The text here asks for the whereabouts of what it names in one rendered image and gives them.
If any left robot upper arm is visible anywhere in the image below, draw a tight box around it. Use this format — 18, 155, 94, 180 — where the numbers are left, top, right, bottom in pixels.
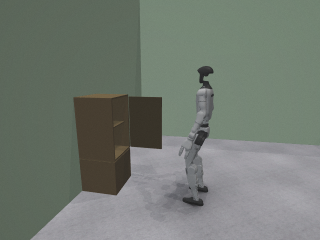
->
197, 89, 208, 119

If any robot right shin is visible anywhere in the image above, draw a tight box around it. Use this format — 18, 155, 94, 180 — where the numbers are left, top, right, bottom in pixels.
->
192, 162, 204, 188

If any robot left forearm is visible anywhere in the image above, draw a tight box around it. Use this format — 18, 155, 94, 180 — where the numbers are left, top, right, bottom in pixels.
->
187, 111, 204, 141

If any left robot hand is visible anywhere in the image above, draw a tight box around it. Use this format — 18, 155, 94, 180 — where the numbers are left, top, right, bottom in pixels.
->
178, 138, 193, 160

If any cupboard door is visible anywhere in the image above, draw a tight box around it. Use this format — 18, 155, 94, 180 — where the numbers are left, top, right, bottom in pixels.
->
128, 96, 162, 149

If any humanoid robot torso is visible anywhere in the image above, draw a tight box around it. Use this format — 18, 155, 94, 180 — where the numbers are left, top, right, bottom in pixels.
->
195, 86, 214, 138

